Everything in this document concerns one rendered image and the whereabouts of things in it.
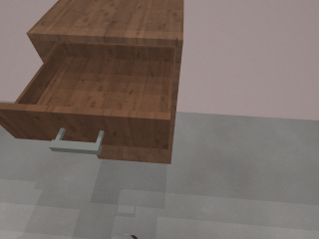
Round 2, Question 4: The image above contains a cabinet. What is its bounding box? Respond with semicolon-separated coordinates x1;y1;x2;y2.
26;0;184;164

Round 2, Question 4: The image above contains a handle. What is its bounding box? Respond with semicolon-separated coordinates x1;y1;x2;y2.
49;127;105;155

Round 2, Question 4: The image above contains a drawer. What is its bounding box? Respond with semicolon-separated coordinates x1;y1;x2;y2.
0;42;174;149

